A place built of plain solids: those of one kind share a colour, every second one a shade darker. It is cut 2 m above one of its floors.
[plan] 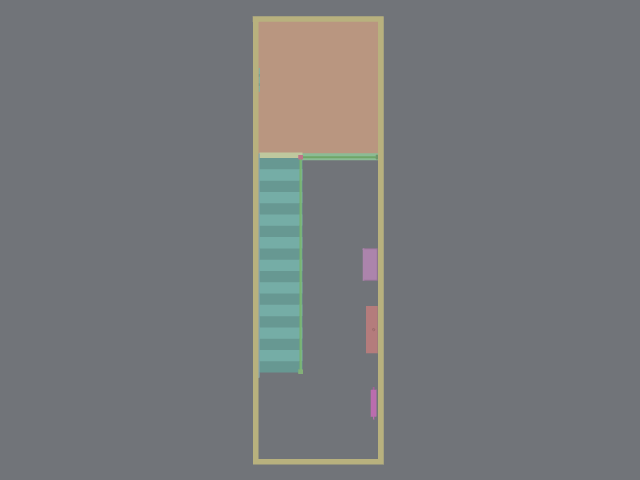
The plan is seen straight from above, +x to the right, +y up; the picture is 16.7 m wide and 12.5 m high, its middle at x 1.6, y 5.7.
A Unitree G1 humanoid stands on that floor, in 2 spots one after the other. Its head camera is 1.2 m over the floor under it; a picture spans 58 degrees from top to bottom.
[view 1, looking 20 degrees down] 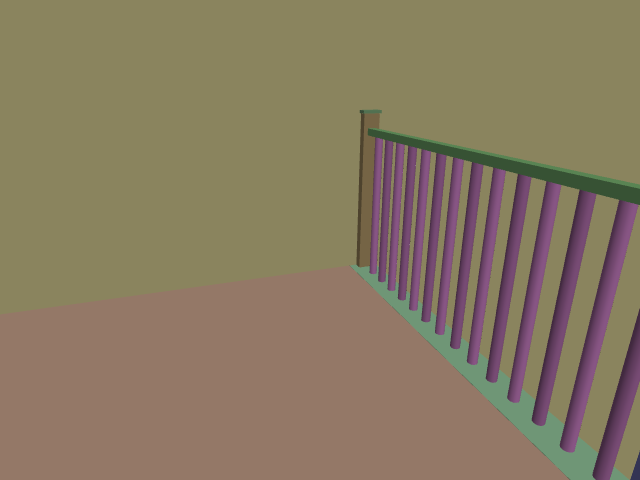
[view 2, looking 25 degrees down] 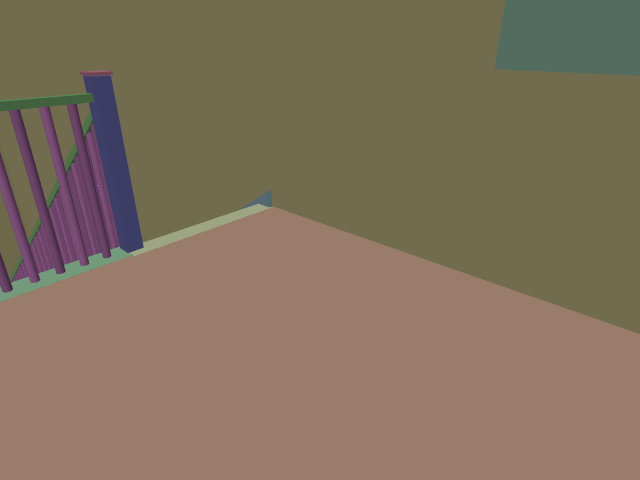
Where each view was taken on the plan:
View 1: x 0.55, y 9.06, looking -19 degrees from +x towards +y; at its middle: wall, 2.88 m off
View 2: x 2.13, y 10.38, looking -138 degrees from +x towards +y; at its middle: upper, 2.84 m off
